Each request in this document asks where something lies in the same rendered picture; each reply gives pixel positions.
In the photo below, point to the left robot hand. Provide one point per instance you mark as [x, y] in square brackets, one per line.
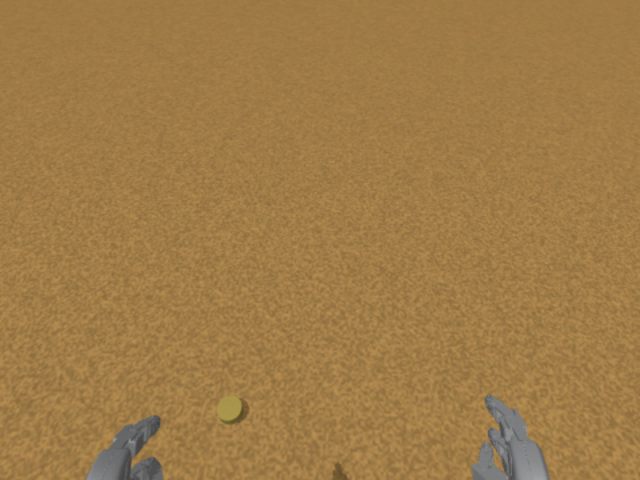
[115, 463]

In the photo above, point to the tin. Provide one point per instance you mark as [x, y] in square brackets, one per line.
[230, 409]

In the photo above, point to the right robot hand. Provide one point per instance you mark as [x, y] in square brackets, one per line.
[522, 459]

